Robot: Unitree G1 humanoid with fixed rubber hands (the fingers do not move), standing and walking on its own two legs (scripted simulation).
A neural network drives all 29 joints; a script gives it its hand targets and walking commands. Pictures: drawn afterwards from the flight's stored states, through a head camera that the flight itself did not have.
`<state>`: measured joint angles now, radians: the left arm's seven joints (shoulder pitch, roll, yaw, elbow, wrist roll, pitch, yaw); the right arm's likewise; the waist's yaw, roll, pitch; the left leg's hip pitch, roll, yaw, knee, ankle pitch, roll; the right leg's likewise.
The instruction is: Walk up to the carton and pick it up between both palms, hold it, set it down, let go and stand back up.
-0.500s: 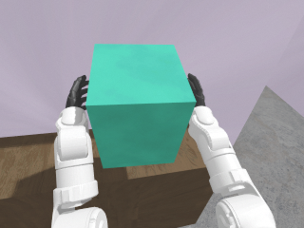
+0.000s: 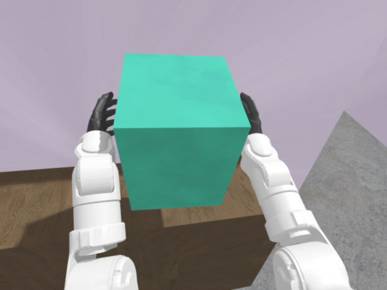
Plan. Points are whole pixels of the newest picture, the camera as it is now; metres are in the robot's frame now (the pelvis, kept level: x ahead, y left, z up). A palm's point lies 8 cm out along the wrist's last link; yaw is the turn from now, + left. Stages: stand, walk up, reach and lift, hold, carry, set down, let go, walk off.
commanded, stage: hold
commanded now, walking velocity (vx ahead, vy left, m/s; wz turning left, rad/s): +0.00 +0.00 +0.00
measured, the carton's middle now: (176, 135) +0.40 +0.01 +0.17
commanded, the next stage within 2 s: none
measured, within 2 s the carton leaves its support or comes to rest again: neither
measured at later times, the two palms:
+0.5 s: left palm (104, 133) +0.37 +0.15 +0.20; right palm (253, 134) +0.36 -0.14 +0.20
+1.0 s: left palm (106, 134) +0.37 +0.14 +0.20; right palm (254, 137) +0.36 -0.15 +0.20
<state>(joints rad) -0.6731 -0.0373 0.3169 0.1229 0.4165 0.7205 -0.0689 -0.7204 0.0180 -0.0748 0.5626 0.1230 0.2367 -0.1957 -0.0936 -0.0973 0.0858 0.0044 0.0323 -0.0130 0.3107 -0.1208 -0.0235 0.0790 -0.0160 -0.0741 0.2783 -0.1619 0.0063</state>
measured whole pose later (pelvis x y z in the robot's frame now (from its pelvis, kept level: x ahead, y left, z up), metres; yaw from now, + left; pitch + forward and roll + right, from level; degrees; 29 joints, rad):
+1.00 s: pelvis +0.00 +0.00 +0.00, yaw -1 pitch -12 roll +0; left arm -0.66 -0.05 0.32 0.11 0.42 0.72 -0.07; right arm -0.69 0.01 -0.06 0.53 0.14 0.25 -0.21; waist -0.10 -0.08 0.10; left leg 0.02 0.03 0.00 0.31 -0.12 -0.02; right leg 0.08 -0.02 -0.06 0.28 -0.16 0.01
